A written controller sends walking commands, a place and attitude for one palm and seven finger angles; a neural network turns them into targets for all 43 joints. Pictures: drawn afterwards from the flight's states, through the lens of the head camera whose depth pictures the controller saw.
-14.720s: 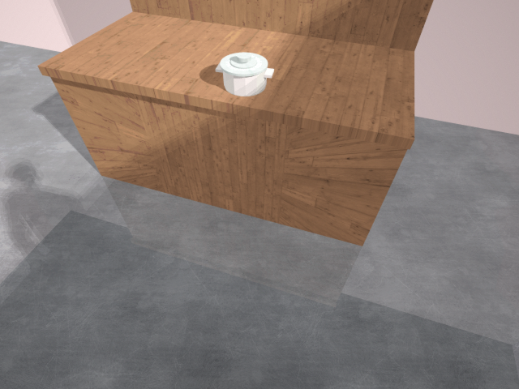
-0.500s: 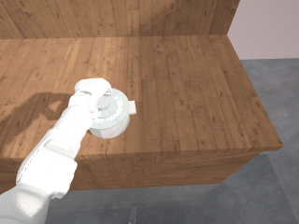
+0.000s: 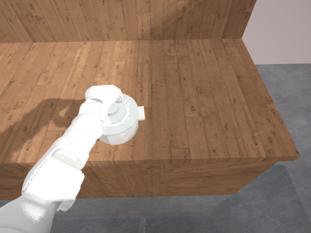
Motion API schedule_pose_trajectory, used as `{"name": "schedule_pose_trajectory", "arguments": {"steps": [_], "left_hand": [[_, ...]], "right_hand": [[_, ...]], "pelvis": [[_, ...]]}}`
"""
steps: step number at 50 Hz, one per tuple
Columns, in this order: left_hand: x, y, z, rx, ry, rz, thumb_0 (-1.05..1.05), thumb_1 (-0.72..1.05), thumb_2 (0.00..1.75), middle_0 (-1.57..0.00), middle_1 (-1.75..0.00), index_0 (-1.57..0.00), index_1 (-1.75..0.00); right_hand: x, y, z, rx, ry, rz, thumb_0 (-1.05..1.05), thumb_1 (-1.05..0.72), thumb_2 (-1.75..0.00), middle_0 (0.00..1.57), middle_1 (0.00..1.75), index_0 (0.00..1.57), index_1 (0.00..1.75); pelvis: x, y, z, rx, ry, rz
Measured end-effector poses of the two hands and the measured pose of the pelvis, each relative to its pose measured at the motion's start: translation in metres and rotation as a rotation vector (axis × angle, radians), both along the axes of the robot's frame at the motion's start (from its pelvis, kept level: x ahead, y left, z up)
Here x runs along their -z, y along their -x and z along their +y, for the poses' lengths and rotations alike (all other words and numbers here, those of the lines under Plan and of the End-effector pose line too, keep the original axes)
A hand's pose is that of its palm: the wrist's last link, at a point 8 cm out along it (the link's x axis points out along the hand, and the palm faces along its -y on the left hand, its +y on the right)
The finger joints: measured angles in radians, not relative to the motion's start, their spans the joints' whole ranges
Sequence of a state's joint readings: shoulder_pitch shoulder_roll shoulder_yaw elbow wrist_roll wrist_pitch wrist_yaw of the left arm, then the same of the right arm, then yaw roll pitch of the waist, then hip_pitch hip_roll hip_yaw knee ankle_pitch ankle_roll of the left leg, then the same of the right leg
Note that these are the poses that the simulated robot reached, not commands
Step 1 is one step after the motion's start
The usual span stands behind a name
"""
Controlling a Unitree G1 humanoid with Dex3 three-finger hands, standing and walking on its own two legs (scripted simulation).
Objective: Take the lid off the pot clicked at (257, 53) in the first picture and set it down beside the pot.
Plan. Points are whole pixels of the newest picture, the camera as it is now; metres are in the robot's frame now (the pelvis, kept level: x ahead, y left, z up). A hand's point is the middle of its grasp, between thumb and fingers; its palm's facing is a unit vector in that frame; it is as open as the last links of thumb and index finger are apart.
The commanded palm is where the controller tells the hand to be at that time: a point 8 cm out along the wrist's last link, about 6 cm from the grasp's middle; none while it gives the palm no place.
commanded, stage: close the fingers and squeeze the knob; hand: left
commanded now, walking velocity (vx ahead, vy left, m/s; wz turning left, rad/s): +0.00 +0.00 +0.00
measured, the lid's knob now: (110, 108) +0.48 +0.14 +0.00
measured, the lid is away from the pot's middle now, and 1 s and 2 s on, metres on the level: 0.01 0.01 0.01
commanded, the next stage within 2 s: lift the lid straight up in 1.46 s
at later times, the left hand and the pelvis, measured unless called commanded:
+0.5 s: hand (108, 111) +0.45 +0.14 +0.02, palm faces -0.38 -0.06 -0.92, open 9.4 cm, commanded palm +0.45 +0.13 +0.08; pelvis +0.00 +0.00 +0.00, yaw -1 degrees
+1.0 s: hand (109, 111) +0.45 +0.14 +0.02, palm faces -0.37 -0.07 -0.93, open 7.4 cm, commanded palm +0.44 +0.14 +0.08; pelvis +0.00 +0.00 +0.00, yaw -1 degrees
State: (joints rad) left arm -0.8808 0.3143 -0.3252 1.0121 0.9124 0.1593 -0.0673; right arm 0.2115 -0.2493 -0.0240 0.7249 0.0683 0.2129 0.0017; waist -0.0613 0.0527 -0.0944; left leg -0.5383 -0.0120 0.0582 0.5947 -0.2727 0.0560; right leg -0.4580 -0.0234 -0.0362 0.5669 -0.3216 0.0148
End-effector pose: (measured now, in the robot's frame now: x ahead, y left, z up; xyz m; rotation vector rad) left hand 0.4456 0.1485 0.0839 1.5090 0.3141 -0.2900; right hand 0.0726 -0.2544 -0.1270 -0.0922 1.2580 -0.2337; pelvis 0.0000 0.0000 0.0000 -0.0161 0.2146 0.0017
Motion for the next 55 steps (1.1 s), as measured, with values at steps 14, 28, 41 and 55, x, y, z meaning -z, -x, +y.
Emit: {"name": "schedule_pose_trajectory", "arguments": {"steps": [14, 28, 41, 55], "left_hand": [[0.003, -0.001, -0.002, 0.010, 0.012, 0.000, 0.00, -0.10, 1.06, -0.50, -0.59, -0.56, -0.61], [0.003, -0.005, -0.004, 0.017, 0.026, -0.006, 0.01, 0.02, 0.97, -0.46, -0.89, -0.55, -0.92], [0.003, -0.004, -0.008, 0.020, 0.016, -0.007, 0.01, 0.15, 0.90, -0.53, -0.99, -0.63, -1.02], [0.003, -0.001, -0.006, 0.012, 0.034, -0.007, 0.00, 0.20, 0.87, -0.50, -0.97, -0.69, -1.05]], "right_hand": [[-0.002, -0.001, -0.003, 0.003, 0.006, 0.003, 0.00, -0.91, -0.90, 0.20, 0.30, 0.20, 0.30], [-0.002, 0.007, -0.003, 0.024, 0.005, 0.013, 0.00, -0.91, -0.90, 0.20, 0.30, 0.20, 0.30], [-0.002, 0.007, -0.002, 0.023, 0.004, 0.005, 0.00, -0.91, -0.90, 0.20, 0.30, 0.20, 0.30], [-0.004, 0.010, -0.004, 0.029, 0.014, -0.008, 0.00, -0.91, -0.90, 0.20, 0.30, 0.20, 0.30]], "pelvis": [[0.000, -0.001, -0.001, 0.002, 0.000, -0.002], [-0.001, -0.004, -0.001, 0.011, 0.000, 0.002], [-0.001, -0.003, 0.000, 0.012, 0.000, 0.001], [-0.001, 0.000, -0.001, 0.015, 0.001, -0.005]]}}
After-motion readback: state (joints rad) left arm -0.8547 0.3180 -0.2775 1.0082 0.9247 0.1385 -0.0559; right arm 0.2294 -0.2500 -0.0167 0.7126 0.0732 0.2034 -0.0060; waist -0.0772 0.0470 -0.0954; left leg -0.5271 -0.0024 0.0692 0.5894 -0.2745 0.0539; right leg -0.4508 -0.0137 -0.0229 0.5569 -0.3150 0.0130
